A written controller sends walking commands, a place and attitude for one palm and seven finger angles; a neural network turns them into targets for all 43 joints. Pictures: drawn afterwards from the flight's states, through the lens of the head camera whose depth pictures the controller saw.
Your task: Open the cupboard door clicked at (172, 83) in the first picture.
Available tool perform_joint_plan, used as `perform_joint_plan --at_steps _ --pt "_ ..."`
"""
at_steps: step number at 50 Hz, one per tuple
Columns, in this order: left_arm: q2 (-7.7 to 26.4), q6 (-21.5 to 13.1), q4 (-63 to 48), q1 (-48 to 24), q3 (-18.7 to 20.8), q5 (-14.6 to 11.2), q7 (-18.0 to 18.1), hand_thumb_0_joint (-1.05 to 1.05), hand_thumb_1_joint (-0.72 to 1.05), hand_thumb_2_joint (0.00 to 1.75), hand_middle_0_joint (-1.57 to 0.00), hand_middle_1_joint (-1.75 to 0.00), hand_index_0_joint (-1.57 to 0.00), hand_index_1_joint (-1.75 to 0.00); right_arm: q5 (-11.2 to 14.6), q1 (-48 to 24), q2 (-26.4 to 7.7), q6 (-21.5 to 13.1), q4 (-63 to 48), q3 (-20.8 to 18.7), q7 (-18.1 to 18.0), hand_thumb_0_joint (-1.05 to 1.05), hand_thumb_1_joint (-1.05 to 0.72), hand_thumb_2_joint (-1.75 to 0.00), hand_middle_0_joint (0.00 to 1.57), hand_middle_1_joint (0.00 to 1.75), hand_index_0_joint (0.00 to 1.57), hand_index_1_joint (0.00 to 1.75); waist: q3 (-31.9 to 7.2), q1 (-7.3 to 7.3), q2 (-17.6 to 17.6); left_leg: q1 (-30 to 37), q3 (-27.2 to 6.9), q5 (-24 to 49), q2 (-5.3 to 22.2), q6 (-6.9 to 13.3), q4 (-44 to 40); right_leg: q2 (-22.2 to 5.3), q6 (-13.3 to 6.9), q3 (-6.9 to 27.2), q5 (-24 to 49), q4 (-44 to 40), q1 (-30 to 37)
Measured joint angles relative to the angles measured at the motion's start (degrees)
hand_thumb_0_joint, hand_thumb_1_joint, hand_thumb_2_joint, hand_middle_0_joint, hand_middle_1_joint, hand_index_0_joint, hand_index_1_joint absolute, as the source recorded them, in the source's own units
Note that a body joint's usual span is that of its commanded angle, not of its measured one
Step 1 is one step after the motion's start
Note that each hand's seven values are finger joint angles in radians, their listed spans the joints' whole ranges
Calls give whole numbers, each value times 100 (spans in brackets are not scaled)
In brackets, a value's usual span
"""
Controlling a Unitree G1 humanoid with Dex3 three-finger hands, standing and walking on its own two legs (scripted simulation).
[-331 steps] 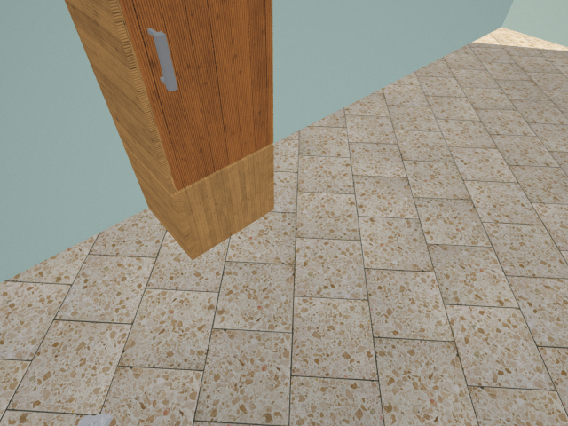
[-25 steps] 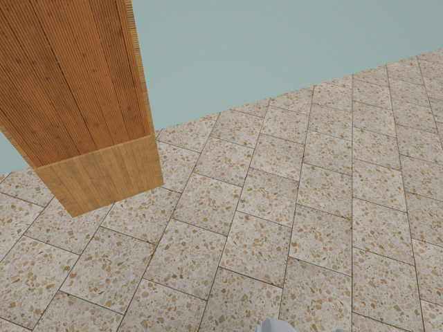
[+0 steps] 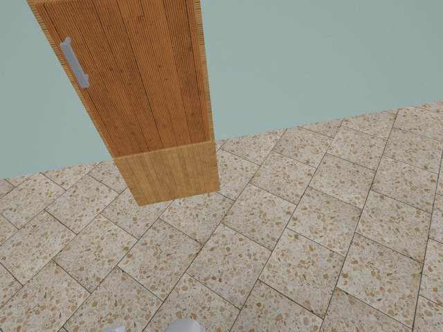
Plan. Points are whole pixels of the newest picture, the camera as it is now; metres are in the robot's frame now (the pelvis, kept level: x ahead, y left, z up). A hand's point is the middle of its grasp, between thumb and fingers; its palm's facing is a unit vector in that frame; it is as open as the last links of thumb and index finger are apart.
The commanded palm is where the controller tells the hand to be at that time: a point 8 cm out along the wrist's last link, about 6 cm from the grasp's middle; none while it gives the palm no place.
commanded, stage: turn to face it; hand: left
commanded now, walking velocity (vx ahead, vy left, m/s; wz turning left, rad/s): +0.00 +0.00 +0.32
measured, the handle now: (76, 62) +0.82 +0.46 +0.09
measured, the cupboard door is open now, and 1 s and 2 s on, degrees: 0 0 0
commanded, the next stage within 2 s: take the last steps up to it in 0.16 s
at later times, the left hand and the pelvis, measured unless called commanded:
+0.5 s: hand out of the picture -0.02 +0.26 -0.17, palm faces +0.19 -0.96 -0.21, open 7.4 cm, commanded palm none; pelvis +0.00 +0.05 +0.01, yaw +9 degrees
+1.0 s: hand out of the picture +0.03 +0.19 -0.16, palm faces +0.29 -0.94 -0.19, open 7.3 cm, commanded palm none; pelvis +0.11 +0.05 +0.01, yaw +13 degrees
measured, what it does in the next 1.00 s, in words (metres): walks ahead: left foot, then right foot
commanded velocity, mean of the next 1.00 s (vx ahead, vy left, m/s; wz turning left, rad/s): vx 0.23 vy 0.02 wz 0.12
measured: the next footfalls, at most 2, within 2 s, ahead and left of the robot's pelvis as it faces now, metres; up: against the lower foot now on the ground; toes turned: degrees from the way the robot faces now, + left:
left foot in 0.22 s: +0.01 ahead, +0.15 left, +0.00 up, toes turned +9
right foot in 0.68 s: +0.12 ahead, -0.06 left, +0.00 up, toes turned +4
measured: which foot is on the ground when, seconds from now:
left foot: up 0.00-0.20, down 0.22-0.68, up 0.70-1.00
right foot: down 0.00-0.22, up 0.24-0.66, down 0.68-1.00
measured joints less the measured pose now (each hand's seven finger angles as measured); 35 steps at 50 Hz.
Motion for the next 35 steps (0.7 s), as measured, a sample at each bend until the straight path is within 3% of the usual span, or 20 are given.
perform_joint_plan --at_steps 8,11,13,15,20,25,30,33,35 --pt "118 -23 282 310 44 70 -35 1 91 90 -20 -30 -20 -30 67 -355 68 -21 101 149 -45 1 -91 -90 19 29 20 30 158 284 -284 861 312 -426 194 -10 -1812 -316 147 -331 -41 132 -100" --pt "235 27 423 447 102 30 -32 1 91 90 -20 -30 -20 -30 83 -474 108 -161 28 233 -61 1 -91 -90 19 29 20 30 139 346 -340 1443 483 324 173 87 -3167 -404 295 -457 -200 485 -266" --pt "374 130 532 473 163 -10 -18 1 91 90 -20 -30 -20 -30 58 -591 228 -251 12 276 -67 1 -91 -90 19 29 20 30 187 419 -533 1440 552 411 64 330 -3159 -485 341 -232 -708 1126 -542" --pt "450 259 686 468 186 -17 16 1 91 90 -20 -30 -20 -29 36 -638 340 -313 -10 344 -105 1 -91 -90 19 29 20 30 171 451 -564 1470 543 294 67 500 -3138 -325 366 72 -1260 1955 -836" --pt "471 231 871 431 201 17 -99 1 91 90 -20 -30 -20 -29 20 -503 557 -433 53 465 -185 0 -91 -90 20 29 20 30 -1 430 -457 1778 389 583 53 576 -3766 -103 377 249 -866 3048 -1211" --pt "327 115 877 405 143 47 -187 1 91 90 -20 -30 -19 -29 35 -132 636 -583 174 406 -239 0 -93 -90 20 30 21 30 -196 316 -354 2052 287 793 -42 614 -4271 -49 388 240 -670 2657 -1170" --pt "118 26 832 232 84 50 -233 1 91 90 -20 -30 -19 -29 -8 312 546 -596 447 369 -236 0 -93 -90 20 30 21 30 -270 155 -268 2225 212 727 -124 568 -4359 6 334 175 -685 1519 -897" --pt "-1 -92 790 135 61 44 -250 1 91 90 -20 -30 -19 -29 -9 586 507 -562 670 359 -244 0 -92 -90 20 30 21 30 -268 100 -204 2248 194 476 -130 475 -4080 109 279 95 -375 613 -533" --pt "-72 -242 771 89 53 62 -235 1 91 90 -20 -30 -20 -29 25 770 489 -539 809 350 -243 0 -92 -90 20 30 21 30 -244 102 -136 2037 170 56 -95 460 -3390 172 103 40 70 236 -325"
